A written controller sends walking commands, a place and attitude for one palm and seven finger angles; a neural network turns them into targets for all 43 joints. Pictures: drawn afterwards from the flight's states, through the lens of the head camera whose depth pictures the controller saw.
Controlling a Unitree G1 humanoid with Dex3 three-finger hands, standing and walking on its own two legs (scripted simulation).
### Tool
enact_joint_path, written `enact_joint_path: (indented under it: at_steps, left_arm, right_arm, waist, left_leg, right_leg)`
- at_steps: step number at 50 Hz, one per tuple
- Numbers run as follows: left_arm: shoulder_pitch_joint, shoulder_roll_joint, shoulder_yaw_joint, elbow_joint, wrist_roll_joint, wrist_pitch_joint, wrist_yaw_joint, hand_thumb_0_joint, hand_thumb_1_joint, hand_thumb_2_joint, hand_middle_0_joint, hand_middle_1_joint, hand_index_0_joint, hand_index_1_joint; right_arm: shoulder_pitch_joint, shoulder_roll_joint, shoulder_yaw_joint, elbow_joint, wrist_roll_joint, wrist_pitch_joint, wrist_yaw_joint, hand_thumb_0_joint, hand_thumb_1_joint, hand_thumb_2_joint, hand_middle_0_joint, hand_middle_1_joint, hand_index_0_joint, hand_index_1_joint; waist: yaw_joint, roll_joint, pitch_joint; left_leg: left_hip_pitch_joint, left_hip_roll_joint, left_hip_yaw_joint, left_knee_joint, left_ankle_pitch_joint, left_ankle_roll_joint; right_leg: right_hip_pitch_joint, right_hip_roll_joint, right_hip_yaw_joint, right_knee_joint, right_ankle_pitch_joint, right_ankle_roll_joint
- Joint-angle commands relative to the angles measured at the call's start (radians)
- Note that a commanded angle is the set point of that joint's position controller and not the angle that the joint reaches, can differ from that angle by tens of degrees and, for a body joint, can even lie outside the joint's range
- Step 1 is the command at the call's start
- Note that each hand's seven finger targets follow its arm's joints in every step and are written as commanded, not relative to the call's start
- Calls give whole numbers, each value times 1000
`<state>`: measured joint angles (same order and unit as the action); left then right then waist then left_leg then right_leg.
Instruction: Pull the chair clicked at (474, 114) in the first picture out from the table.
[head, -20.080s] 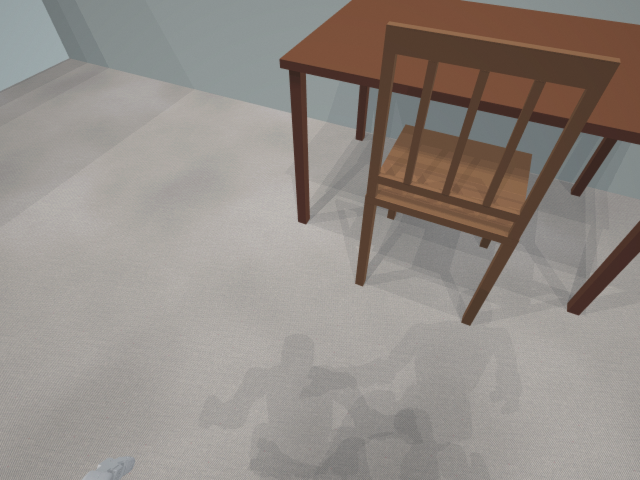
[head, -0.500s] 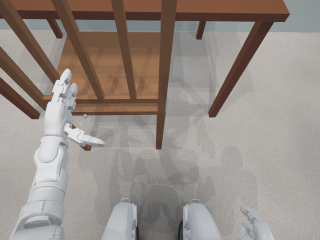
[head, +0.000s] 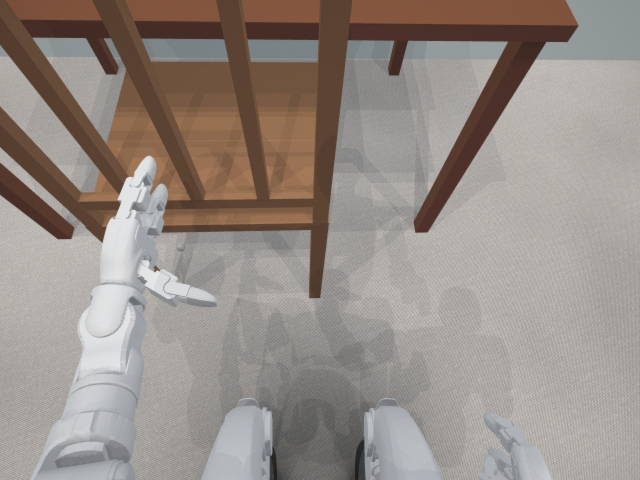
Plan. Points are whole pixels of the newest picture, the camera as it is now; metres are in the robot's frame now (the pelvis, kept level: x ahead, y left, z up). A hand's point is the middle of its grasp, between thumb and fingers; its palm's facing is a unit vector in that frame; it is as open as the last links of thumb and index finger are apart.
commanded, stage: push the fingers through the gap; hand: left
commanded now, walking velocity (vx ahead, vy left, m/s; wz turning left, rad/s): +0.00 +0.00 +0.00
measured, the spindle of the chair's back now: (165, 122) +0.54 +0.20 +0.06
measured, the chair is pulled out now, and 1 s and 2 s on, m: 0.00 0.00 0.00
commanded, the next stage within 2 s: hook a spindle and tug to test in 1.60 s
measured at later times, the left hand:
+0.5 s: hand (176, 210) +0.44 +0.18 +0.02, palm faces +0.05 -1.00 -0.05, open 16.9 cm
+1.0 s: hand (174, 178) +0.48 +0.19 +0.02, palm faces +0.04 -1.00 -0.05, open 16.9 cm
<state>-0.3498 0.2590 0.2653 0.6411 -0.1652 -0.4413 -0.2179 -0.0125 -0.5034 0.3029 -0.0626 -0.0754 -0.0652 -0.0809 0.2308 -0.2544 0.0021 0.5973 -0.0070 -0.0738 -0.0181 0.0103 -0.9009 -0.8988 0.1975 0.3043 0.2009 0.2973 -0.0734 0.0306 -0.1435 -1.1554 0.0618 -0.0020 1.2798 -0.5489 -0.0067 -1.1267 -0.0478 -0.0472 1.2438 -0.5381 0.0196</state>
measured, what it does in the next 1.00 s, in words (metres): stands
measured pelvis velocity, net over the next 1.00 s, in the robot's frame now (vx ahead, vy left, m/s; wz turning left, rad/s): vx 0.00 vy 0.01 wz -0.02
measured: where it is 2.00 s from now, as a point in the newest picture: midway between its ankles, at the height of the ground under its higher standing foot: outside the picture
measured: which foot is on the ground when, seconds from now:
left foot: down 0.00-1.00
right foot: down 0.00-1.00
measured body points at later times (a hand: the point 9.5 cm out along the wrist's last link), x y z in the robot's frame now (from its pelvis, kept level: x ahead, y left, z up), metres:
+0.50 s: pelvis +0.00 +0.00 -0.01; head +0.14 +0.01 +0.42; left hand +0.43 +0.24 +0.02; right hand +0.09 -0.26 -0.13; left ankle +0.02 +0.12 -0.62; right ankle +0.02 -0.14 -0.62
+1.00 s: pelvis +0.00 +0.01 -0.01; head +0.16 +0.02 +0.41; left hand +0.48 +0.25 +0.02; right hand +0.05 -0.26 -0.13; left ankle +0.02 +0.12 -0.62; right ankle +0.02 -0.14 -0.62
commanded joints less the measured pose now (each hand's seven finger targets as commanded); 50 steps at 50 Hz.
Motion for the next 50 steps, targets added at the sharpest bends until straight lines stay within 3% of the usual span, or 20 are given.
enact_joint_path:
  at_steps: [1,4,7,11,14,16,20,22,27,29,31,33,37,41,42,44,45,46,48,50]
  left_arm:
    - [-246,249,110,-353,-13,-138,51,0,-500,300,-60,-80,-60,-80]
    - [-313,180,48,-247,5,-133,54,0,-500,300,-60,-80,-60,-80]
    - [-348,158,17,-155,13,-106,30,0,-500,300,-60,-80,-60,-80]
    - [-383,157,5,-114,4,-68,-6,0,-500,300,-60,-80,-60,-80]
    - [-383,205,58,-144,-6,-67,2,0,-500,300,-60,-80,-60,-80]
    - [-398,241,94,-146,-6,-79,22,0,-500,300,-60,-80,-60,-80]
    - [-468,285,138,-54,18,-98,52,0,-500,300,-60,-80,-60,-80]
    - [-484,295,144,-14,29,-108,48,0,-500,300,-60,-80,-60,-80]
    - [-562,309,122,-25,31,-117,0,0,-500,300,-60,-80,-60,-80]
    - [-579,273,90,-16,21,-105,-17,0,-500,300,-60,-80,-60,-80]
    - [-620,245,60,-3,17,-93,-23,0,-500,300,-60,-80,-60,-80]
    - [-619,253,80,44,17,-77,-14,0,-500,300,-60,-80,-60,-80]
    - [-651,353,168,78,34,-84,17,0,-500,300,-60,-80,-60,-80]
    - [-672,400,202,92,58,-113,36,0,-500,300,-60,-80,-60,-80]
    - [-704,382,176,79,64,-120,36,0,-500,300,-60,-80,-60,-80]
    - [-699,373,173,88,66,-123,32,0,-500,300,-60,-80,-60,-80]
    - [-684,387,184,101,68,-121,29,0,-500,300,-60,-80,-60,-80]
    - [-708,364,159,118,68,-118,22,0,-500,300,-60,-80,-60,-80]
    - [-735,354,152,143,66,-106,10,0,-500,300,-60,-80,-60,-80]
    - [-749,382,173,158,62,-99,0,0,-500,300,-60,-80,-60,-80]
  right_arm:
    - [76,-133,-61,-101,-7,-38,-5,0,-900,-900,200,300,200,300]
    - [73,-132,-56,-66,-6,-37,-7,0,-900,-900,200,300,200,300]
    - [84,-146,-58,-54,-2,-38,-12,0,-900,-900,200,300,200,300]
    - [98,-154,-61,-58,4,-31,-15,0,-900,-900,200,300,200,300]
    - [106,-152,-62,-64,-1,-27,-13,0,-900,-900,200,300,200,300]
    - [107,-149,-58,-65,-4,-24,-12,0,-900,-900,200,300,200,300]
    - [111,-145,-51,-48,-11,-13,-10,0,-900,-900,200,300,200,300]
    - [117,-146,-48,-47,-12,-10,-8,0,-900,-900,200,300,200,300]
    - [137,-157,-53,-43,-14,-6,-7,0,-900,-900,200,300,200,300]
    - [146,-158,-55,-38,-13,-3,-4,0,-900,-900,200,300,200,300]
    - [155,-162,-56,-31,-10,0,-4,0,-900,-900,200,300,200,300]
    - [167,-168,-61,-17,-11,6,-5,0,-900,-900,200,300,200,300]
    - [180,-168,-54,-12,-19,17,-5,0,-900,-900,200,300,200,300]
    - [182,-163,-49,-22,-27,30,2,0,-900,-900,200,300,200,300]
    - [177,-160,-44,-24,-27,31,6,0,-900,-900,200,300,200,300]
    - [185,-165,-48,-22,-31,36,10,0,-900,-900,200,300,200,300]
    - [190,-167,-48,-25,-31,41,11,0,-900,-900,200,300,200,300]
    - [194,-166,-48,-24,-30,44,11,0,-900,-900,200,300,200,300]
    - [197,-169,-48,-16,-31,51,13,0,-900,-900,200,300,200,300]
    - [204,-175,-50,-14,-31,58,10,0,-900,-900,200,300,200,300]
  waist:
    - [16,59,-539]
    - [-30,36,-424]
    - [-43,41,-388]
    - [-40,48,-429]
    - [-16,47,-510]
    - [-10,42,-508]
    - [-32,-19,-447]
    - [-35,-3,-434]
    - [-41,88,-524]
    - [-50,102,-532]
    - [-68,106,-520]
    - [-73,62,-507]
    - [-58,42,-509]
    - [-52,55,-514]
    - [-60,98,-506]
    - [-63,104,-527]
    - [-59,86,-535]
    - [-77,88,-527]
    - [-86,85,-522]
    - [-85,79,-520]
  left_leg:
    - [383,-46,-20,-147,447,13]
    - [316,-43,-21,-135,348,13]
    - [310,-43,-23,-143,286,12]
    - [336,-44,-27,-145,318,14]
    - [368,-44,-28,-141,394,12]
    - [346,-45,-28,-135,406,13]
    - [233,-47,-13,-117,314,21]
    - [218,-49,-8,-116,291,22]
    - [300,-43,-14,-107,358,18]
    - [340,-40,-23,-110,385,16]
    - [363,-36,-36,-114,382,15]
    - [349,-35,-40,-114,375,16]
    - [279,-40,-29,-104,364,22]
    - [260,-41,-23,-97,367,23]
    - [278,-40,-25,-102,365,21]
    - [310,-37,-28,-99,390,20]
    - [308,-35,-29,-99,399,19]
    - [312,-34,-33,-98,403,21]
    - [301,-33,-35,-93,386,21]
    - [292,-33,-33,-91,389,23]
  right_leg:
    - [295,50,7,-131,390,-40]
    - [211,50,2,-136,309,-35]
    - [164,50,-3,-152,241,-40]
    - [171,50,-5,-153,260,-44]
    - [221,47,-1,-146,326,-42]
    - [234,51,-1,-135,341,-41]
    - [238,51,14,-136,300,-31]
    - [233,52,18,-138,281,-33]
    - [214,53,17,-124,319,-39]
    - [190,55,9,-130,324,-40]
    - [144,58,-3,-131,294,-41]
    - [141,59,-7,-139,289,-37]
    - [189,57,3,-131,306,-34]
    - [202,59,10,-118,315,-35]
    - [181,59,8,-120,306,-36]
    - [171,61,5,-120,318,-38]
    - [184,62,5,-121,327,-39]
    - [163,65,2,-116,327,-38]
    - [152,64,0,-119,315,-35]
    - [161,64,2,-123,323,-35]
